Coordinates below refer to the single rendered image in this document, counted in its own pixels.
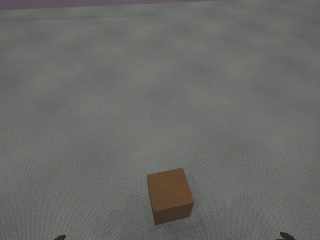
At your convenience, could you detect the carton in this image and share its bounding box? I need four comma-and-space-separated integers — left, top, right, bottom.
146, 167, 194, 225

